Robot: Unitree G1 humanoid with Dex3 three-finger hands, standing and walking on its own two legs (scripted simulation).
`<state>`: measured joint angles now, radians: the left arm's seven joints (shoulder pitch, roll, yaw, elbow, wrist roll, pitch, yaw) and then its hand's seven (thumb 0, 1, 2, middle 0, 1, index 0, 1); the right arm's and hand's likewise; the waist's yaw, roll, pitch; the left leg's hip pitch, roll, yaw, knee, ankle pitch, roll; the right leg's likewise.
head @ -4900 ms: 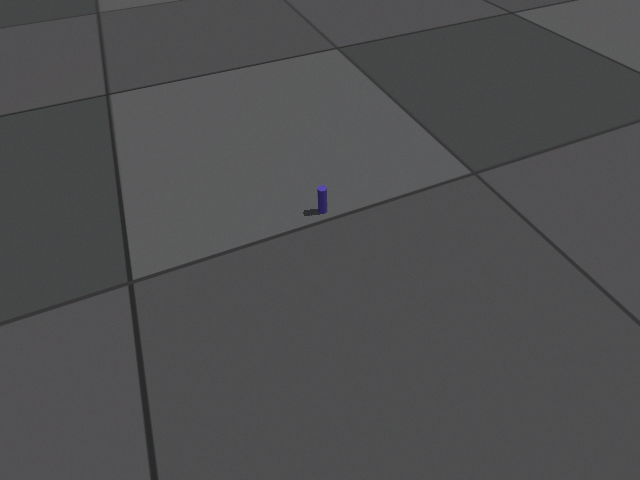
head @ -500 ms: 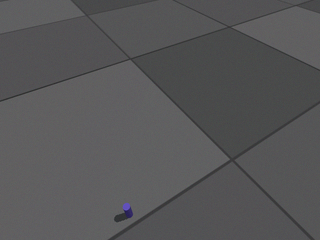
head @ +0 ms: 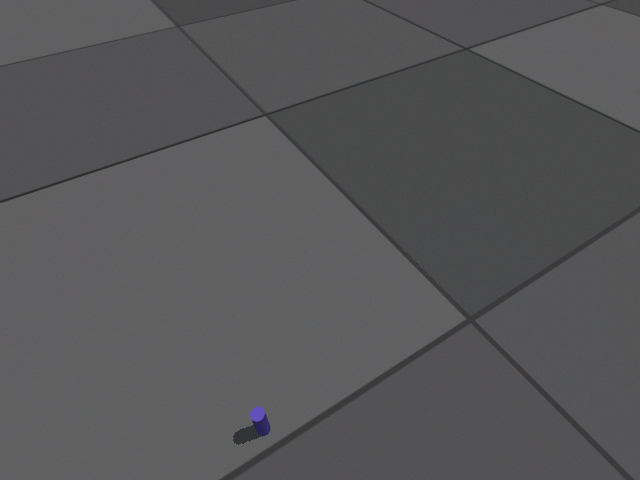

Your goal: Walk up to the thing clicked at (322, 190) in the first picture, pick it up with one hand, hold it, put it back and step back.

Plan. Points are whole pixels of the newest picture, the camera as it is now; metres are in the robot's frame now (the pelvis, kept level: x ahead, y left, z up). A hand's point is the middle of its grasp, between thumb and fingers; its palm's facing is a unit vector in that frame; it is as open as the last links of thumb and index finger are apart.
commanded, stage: stand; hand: left
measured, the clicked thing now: (260, 421) +0.42 +0.21 -0.72
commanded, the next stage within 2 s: none
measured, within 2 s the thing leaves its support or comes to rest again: neither
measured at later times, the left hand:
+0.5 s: hand out of the picture +0.10 +0.25 -0.15, palm faces -0.02 -0.94 -0.34, open 7.3 cm
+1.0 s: hand out of the picture +0.10 +0.25 -0.15, palm faces -0.01 -0.94 -0.34, open 7.3 cm
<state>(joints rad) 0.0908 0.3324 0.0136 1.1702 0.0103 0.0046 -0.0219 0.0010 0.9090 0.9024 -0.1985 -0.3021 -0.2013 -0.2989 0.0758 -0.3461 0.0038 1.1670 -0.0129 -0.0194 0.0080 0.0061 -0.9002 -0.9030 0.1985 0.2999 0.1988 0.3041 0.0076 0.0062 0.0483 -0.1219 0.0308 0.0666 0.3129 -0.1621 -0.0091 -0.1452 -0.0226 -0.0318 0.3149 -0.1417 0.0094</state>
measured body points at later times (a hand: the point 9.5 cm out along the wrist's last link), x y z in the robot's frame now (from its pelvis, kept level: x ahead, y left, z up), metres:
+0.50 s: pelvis +0.02 +0.00 +0.00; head +0.03 +0.00 +0.45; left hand +0.10 +0.30 -0.13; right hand +0.09 -0.30 -0.14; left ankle +0.01 +0.12 -0.75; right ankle +0.02 -0.12 -0.75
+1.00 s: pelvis +0.02 +0.00 +0.00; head +0.03 -0.01 +0.45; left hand +0.10 +0.30 -0.13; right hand +0.11 -0.30 -0.13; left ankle +0.01 +0.12 -0.75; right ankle +0.02 -0.12 -0.75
